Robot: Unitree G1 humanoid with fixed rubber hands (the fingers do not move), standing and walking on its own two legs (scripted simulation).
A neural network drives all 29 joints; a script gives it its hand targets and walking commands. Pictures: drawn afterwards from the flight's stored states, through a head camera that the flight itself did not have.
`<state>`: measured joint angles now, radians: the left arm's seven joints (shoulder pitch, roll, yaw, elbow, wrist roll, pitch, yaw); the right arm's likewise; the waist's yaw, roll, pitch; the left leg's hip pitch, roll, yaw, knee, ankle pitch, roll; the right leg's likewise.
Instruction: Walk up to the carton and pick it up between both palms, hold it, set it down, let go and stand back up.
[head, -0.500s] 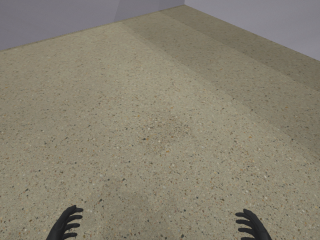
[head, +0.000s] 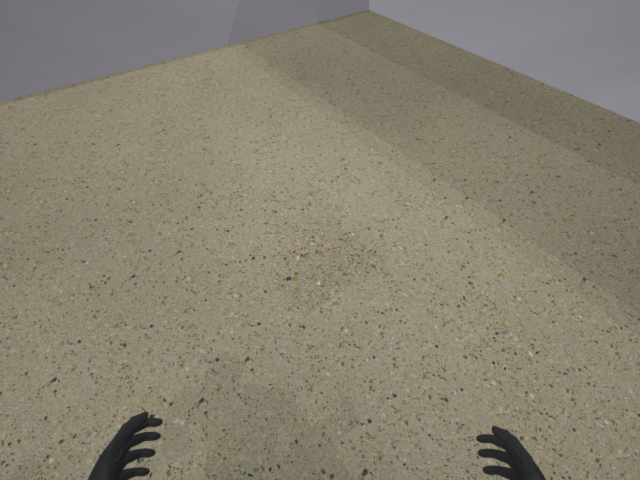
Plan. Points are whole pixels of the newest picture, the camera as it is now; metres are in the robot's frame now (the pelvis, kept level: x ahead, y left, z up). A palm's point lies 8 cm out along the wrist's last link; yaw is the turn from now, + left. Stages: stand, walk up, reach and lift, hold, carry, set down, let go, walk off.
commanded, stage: stand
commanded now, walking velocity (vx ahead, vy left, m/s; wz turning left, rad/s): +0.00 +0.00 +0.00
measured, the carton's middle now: out of the picture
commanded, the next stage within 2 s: none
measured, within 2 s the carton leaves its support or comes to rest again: neither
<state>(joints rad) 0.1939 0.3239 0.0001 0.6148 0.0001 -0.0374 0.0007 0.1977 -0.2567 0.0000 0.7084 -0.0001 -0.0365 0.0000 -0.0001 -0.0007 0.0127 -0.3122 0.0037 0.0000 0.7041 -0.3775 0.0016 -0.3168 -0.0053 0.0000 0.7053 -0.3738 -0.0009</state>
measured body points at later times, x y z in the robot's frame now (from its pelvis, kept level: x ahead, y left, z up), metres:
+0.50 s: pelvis -0.01 +0.00 +0.00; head -0.02 +0.00 +0.45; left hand +0.15 +0.28 -0.08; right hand +0.13 -0.26 -0.10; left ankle +0.00 +0.12 -0.72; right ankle +0.00 -0.12 -0.72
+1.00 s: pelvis -0.02 +0.00 +0.00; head -0.02 +0.00 +0.45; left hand +0.12 +0.28 -0.09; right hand +0.10 -0.26 -0.11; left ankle +0.00 +0.12 -0.72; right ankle +0.00 -0.12 -0.72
